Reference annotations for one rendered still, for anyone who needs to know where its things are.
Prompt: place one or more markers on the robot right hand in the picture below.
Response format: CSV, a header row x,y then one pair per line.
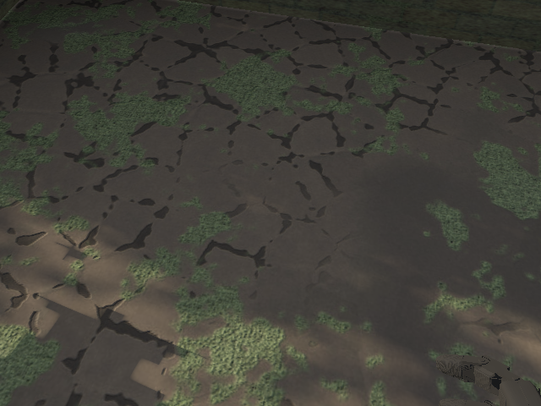
x,y
491,375

